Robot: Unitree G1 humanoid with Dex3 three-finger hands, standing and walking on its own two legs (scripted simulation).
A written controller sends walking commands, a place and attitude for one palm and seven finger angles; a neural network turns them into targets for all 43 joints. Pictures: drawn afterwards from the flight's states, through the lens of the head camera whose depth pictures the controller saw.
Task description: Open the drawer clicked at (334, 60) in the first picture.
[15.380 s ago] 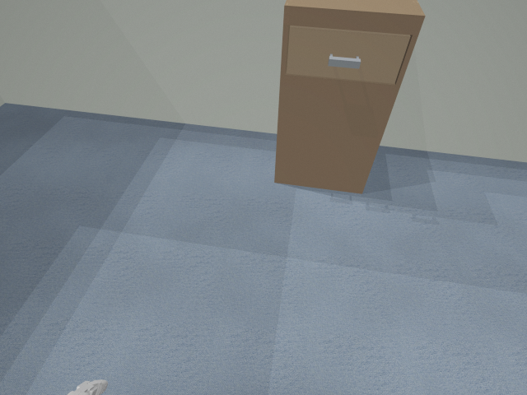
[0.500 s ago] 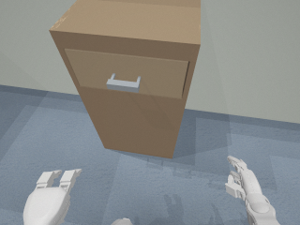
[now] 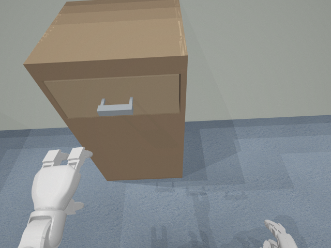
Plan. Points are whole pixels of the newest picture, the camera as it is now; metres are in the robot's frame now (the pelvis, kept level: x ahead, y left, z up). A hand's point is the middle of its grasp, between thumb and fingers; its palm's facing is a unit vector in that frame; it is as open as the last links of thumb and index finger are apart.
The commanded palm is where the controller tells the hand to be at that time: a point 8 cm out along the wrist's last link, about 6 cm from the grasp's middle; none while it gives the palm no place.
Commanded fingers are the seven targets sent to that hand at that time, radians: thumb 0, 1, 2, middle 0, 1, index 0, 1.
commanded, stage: raise the hand with hooked fingers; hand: left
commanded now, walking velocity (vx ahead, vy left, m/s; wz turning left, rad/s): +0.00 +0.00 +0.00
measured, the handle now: (116, 105) +0.54 +0.23 -0.02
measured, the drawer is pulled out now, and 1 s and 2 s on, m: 0.00 0.00 0.00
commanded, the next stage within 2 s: move the hooked fingers above the handle in 0.86 s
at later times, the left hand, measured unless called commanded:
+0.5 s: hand (50, 141) +0.31 +0.29 +0.10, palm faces +0.07 -0.04 -1.00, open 13.8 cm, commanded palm +0.28 +0.28 +0.15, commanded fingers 0.00 -0.50 0.30 -0.30 -1.20 -0.30 -1.20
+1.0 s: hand (65, 143) +0.31 +0.26 +0.10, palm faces +0.06 -0.05 -1.00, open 13.9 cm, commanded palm +0.29 +0.26 +0.15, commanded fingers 0.00 -0.50 0.30 -0.30 -1.20 -0.30 -1.20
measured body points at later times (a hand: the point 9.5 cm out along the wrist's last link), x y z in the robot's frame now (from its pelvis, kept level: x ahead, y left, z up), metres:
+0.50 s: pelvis +0.00 +0.04 +0.02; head +0.01 +0.01 +0.47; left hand +0.30 +0.29 +0.16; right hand +0.22 -0.15 -0.08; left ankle -0.03 +0.13 -0.71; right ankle +0.01 -0.10 -0.71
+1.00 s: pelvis +0.01 +0.01 +0.02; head +0.03 -0.03 +0.47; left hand +0.30 +0.26 +0.15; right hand +0.20 -0.21 -0.09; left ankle -0.03 +0.13 -0.71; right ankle +0.01 -0.10 -0.71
